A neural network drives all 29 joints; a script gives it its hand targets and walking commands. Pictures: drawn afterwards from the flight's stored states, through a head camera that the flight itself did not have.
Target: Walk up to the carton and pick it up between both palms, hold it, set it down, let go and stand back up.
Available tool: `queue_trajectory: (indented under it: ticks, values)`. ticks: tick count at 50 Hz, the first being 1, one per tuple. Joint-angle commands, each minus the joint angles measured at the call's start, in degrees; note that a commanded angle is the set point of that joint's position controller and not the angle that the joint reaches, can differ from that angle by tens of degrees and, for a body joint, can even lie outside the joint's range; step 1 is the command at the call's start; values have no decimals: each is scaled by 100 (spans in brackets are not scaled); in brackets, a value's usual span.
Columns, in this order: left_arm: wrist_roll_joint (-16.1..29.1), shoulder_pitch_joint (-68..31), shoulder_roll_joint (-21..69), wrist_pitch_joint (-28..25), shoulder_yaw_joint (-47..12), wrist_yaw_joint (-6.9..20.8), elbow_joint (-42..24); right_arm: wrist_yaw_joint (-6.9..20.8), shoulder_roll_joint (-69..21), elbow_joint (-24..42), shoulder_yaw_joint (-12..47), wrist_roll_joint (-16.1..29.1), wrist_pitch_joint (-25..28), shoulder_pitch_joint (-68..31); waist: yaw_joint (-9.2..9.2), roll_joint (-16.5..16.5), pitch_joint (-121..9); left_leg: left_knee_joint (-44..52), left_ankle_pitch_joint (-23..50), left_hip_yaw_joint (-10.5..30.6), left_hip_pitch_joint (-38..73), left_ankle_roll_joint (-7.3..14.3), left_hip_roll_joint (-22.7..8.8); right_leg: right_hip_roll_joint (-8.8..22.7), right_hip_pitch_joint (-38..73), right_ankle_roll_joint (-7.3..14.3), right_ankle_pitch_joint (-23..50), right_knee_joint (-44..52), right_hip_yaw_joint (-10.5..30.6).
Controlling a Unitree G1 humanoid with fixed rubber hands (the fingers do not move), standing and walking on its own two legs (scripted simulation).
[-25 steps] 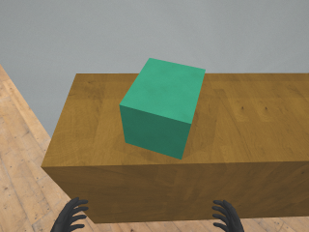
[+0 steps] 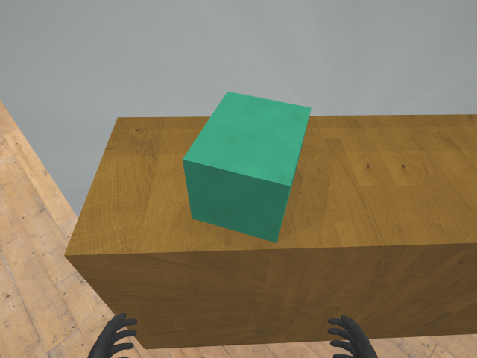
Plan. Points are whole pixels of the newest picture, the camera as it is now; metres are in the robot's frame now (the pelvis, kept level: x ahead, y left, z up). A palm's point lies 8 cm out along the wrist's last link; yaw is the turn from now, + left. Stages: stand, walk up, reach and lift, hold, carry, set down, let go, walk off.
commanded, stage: stand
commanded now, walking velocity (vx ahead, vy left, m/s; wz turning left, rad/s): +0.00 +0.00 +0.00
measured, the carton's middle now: (250, 163) +0.49 -0.03 +0.04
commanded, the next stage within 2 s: none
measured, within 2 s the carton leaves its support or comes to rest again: neither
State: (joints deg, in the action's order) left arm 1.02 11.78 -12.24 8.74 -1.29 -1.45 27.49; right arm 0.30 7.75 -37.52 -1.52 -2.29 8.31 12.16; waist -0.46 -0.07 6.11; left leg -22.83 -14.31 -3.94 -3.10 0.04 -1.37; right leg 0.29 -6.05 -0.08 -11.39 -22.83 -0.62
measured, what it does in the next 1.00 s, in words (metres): stands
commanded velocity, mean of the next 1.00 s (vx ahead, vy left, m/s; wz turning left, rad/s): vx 0.00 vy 0.00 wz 0.00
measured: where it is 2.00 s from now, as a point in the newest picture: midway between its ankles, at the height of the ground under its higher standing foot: outside the picture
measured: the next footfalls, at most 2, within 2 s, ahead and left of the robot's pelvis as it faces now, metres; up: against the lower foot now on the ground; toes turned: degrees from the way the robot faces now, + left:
none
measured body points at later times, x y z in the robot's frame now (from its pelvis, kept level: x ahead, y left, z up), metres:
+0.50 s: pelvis +0.01 +0.00 +0.00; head +0.01 -0.01 +0.45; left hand +0.07 +0.30 -0.12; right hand +0.09 -0.29 -0.13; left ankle -0.01 +0.11 -0.74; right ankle +0.02 -0.12 -0.74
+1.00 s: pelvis +0.00 +0.01 +0.00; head +0.00 +0.00 +0.45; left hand +0.03 +0.31 -0.13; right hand +0.09 -0.28 -0.13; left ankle -0.01 +0.11 -0.74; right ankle +0.02 -0.12 -0.74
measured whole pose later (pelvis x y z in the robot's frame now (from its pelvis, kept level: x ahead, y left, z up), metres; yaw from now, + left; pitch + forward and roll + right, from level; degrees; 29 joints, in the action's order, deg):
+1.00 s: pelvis +0.00 +0.01 +0.00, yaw +3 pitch -3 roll +0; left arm -0.5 9.5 -18.7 -1.3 1.0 0.2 64.4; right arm 0.9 20.5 -64.2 0.3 -1.3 1.9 8.4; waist -1.1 1.1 2.2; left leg -18.4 -10.6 -1.4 -5.1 1.1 0.9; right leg 2.5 -7.2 -1.0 -9.2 -19.2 -3.1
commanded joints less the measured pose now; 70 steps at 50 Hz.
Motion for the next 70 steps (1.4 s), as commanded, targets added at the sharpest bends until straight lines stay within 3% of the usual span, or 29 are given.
queue_trajectory:
  ticks: [1, 2, 3, 4, 6, 7, 8, 10, 12, 17, 19, 21, 24, 27, 32, 37, 40, 43, 47, 48, 51, 54, 57, 58, 62, 64, 65, 68, 70]
  values:
    - [-430, 1, -1439, -830, 662, 94, 151, -91, 1738, -136, -412, -111, -343, -54, -167, 137, -649, 276, 217, 424, -935, 196, -463, 658, -177, 190, 298, 45, 417]
    - [-417, -98, -1606, -978, 715, 130, 225, -64, 1781, -215, -440, -44, -420, -94, -60, -118, -1007, 369, 96, 558, -836, 195, -513, 556, -175, 130, 264, -18, 355]
    - [-324, 10, -1519, -1042, 644, 147, 306, -46, 1846, -200, -339, -48, -396, -92, -81, 315, -1062, 345, 220, 506, -942, 206, -518, 610, -108, 130, 402, 10, 513]
    - [-330, -35, -1702, -1121, 704, 182, 554, -25, 1588, -244, -259, -7, -363, -87, 65, 4, -881, 261, 472, 554, -701, 182, -488, 586, -459, 210, 385, 13, 579]
    - [-305, -97, -1313, -1138, 607, 223, 688, -37, 1886, -470, -307, 18, -337, -294, -81, 127, -839, 202, 364, 645, -938, 242, -462, 646, -398, 203, 658, -25, 467]
    - [-320, -103, -1473, -1165, 684, 247, 770, 47, 1922, -511, -248, 4, -322, -405, -194, -335, -682, 196, 722, 652, -1016, 294, -501, 678, -377, 254, 735, -61, 333]
    - [-320, -37, -1451, -1189, 644, 264, 1000, 16, 2006, -714, -265, -6, -385, -121, -10, 158, -912, 127, 1084, 626, -846, 254, -484, 708, -277, 251, 1122, -22, 449]
    - [-283, -249, -1634, -1205, 732, 259, 1093, 82, 1931, -766, -236, 79, -319, -376, -38, -352, -1095, 54, 1185, 684, -649, 229, -515, 724, -339, 265, 1332, -104, 417]
    - [-314, -281, -1635, -1225, 714, 197, 1309, 64, 2065, -994, -217, -4, -400, -330, 18, 74, -951, 49, 1456, 638, -525, 271, -580, 758, -404, 280, 1447, -32, 440]
    - [-236, -237, -1714, -1236, 636, 217, 1922, 7, 2439, -1487, -232, 46, -464, -267, 113, -424, -748, 197, 862, 643, -586, 243, -553, 781, -437, 294, 1210, 257, 454]
    - [-206, -88, -1931, -1207, 666, 164, 2159, 7, 2354, -1602, -131, 41, -479, -133, 90, 235, -769, 308, 1126, 709, -771, 249, -518, 734, -104, 294, 1300, 234, 471]
    - [-261, -213, -1849, -1235, 586, 173, 2306, 27, 2229, -1749, -87, 91, -523, -471, 2, -245, -986, 326, 874, 763, -583, 263, -590, 763, -41, 255, 1204, 254, 395]
    - [-170, -62, -1908, -1221, 591, 141, 2538, 20, 2570, -1848, -117, 25, -518, -482, -128, 266, -664, 487, 1470, 748, -799, 209, -489, 796, 154, 207, 1553, 288, 383]
    - [-192, -239, -2102, -1225, 606, 106, 2664, 13, 2392, -1954, -17, 104, -517, -300, 0, -274, -313, 528, 1317, 795, -797, 185, -565, 686, -102, 133, 1163, 391, 407]
    - [-144, -260, -2026, -1154, 532, 90, 3043, -3, 2354, -1997, 22, 71, -530, -624, -2, 396, -439, 620, 1251, 811, -715, 214, -563, 825, 7, 157, 1213, 593, 401]
    - [-144, -331, -1761, -1161, 465, 130, 3123, -17, 2342, -2055, -5, 96, -518, -487, 1, -367, -618, 809, 665, 935, -596, 241, -579, 773, -12, 136, 689, 635, 248]
    - [-215, -473, -1940, -1159, 461, 122, 3209, -6, 2520, -2086, -43, 93, -496, -575, 63, 248, -592, 853, 811, 939, -546, 179, -551, 818, 53, 190, 578, 719, 420]
    - [-90, -427, -2094, -1105, 478, 96, 3249, -4, 2538, -2250, -22, 115, -500, -435, 91, -208, -396, 1043, 717, 1016, -594, 201, -591, 784, -115, 221, 400, 809, 423]
    - [-108, -469, -1885, -1133, 441, 68, 3305, 9, 2388, -2315, -43, 73, -506, -681, -137, 73, -694, 804, 1110, 929, -555, 199, -608, 903, 236, 203, 735, 684, 470]
    - [-166, -416, -1951, -1145, 410, 100, 3337, 32, 2267, -2308, 4, 154, -539, -786, -161, -329, -568, 930, 1033, 976, -666, 186, -583, 830, 154, 170, 461, 649, 269]
    - [-162, -381, -2103, -1140, 441, 139, 3468, -54, 2588, -2316, -52, 104, -502, -564, -25, 104, -608, 850, 910, 982, -456, 199, -549, 872, 95, 162, 480, 859, 466]
    - [-134, -421, -2149, -1162, 423, 69, 3467, -1, 2273, -2358, 9, 131, -580, -655, 75, -58, -470, 929, 868, 1031, -488, 240, -611, 853, -14, 176, 481, 904, 426]
    - [-152, -611, -1662, -1153, 324, 112, 3437, -68, 2666, -2367, -117, 166, -532, -658, -21, -123, -666, 889, 823, 956, -603, 265, -609, 893, 81, 223, 395, 861, 379]
    - [-118, -467, -1673, -1193, 296, 127, 3346, -58, 2546, -2488, -14, 92, -522, -685, -151, 199, -742, 928, 691, 988, -563, 225, -591, 858, 149, 231, 441, 851, 453]
    - [-157, -370, -2378, -1115, 489, 66, 3475, 1, 2258, -2384, 12, 175, -631, -497, 83, -140, -298, 948, 456, 926, -611, 141, -573, 780, -193, 182, 116, 913, 437]
    - [-126, -384, -2049, -1135, 428, 104, 3458, 12, 2549, -2442, -38, 140, -609, -664, -67, 223, -545, 995, 413, 972, -722, 214, -568, 896, 66, 178, 307, 927, 439]
    - [-142, -403, -1884, -1108, 390, 102, 3478, -19, 2595, -2367, -57, 167, -552, -595, 110, 387, -299, 994, 387, 1003, -659, 186, -594, 868, -136, 237, 65, 956, 489]
    - [-110, -422, -2135, -1129, 419, 97, 3489, -11, 2518, -2468, -67, 116, -608, -517, -16, -237, -248, 971, 365, 1140, -667, 248, -693, 814, -266, 244, 230, 893, 370]
    - [-142, -510, -1860, -1156, 378, 137, 3395, -21, 2502, -2336, 2, 140, -534, -511, 23, 485, -719, 960, 974, 942, -532, 185, -586, 869, 136, 169, 535, 816, 568]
